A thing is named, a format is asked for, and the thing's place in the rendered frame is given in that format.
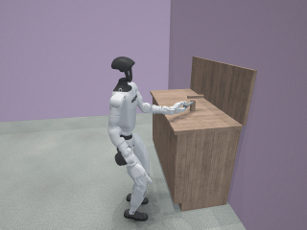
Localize tap lever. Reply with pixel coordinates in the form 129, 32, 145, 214
183, 102, 194, 108

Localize robot left hand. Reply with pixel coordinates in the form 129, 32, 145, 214
173, 101, 187, 114

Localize counter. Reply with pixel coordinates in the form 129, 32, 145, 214
150, 56, 257, 212

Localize right robot upper arm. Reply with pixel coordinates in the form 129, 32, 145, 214
107, 93, 126, 136

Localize humanoid robot torso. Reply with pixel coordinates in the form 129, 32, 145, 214
111, 86, 137, 151

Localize left robot forearm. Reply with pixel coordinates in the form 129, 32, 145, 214
150, 104, 177, 115

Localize right robot forearm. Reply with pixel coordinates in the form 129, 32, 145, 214
108, 128, 137, 167

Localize left robot upper arm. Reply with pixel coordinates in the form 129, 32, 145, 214
129, 82, 151, 113

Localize robot right hand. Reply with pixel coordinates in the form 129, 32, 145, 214
130, 163, 153, 188

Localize left robot thigh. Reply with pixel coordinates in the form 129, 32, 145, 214
132, 133, 150, 174

